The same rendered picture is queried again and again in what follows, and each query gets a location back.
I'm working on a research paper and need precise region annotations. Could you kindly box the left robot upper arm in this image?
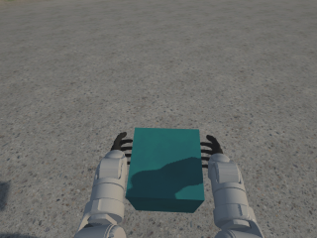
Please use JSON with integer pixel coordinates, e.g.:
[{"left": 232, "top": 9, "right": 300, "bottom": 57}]
[{"left": 74, "top": 223, "right": 127, "bottom": 238}]

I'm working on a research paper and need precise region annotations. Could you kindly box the robot left hand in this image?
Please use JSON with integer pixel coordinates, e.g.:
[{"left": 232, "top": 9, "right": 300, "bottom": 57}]
[{"left": 110, "top": 132, "right": 133, "bottom": 165}]

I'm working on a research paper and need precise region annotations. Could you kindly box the robot right hand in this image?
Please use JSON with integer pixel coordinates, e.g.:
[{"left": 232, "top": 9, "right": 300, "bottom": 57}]
[{"left": 200, "top": 135, "right": 223, "bottom": 169}]

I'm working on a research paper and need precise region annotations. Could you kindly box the left robot forearm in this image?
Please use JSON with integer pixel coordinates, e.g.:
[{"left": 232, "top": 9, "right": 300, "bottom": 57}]
[{"left": 73, "top": 150, "right": 128, "bottom": 238}]

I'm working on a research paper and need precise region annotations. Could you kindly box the right robot forearm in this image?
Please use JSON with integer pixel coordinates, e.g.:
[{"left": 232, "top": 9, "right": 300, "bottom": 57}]
[{"left": 207, "top": 153, "right": 264, "bottom": 238}]

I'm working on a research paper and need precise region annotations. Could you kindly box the carton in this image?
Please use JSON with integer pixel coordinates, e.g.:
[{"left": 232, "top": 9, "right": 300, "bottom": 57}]
[{"left": 126, "top": 127, "right": 205, "bottom": 213}]

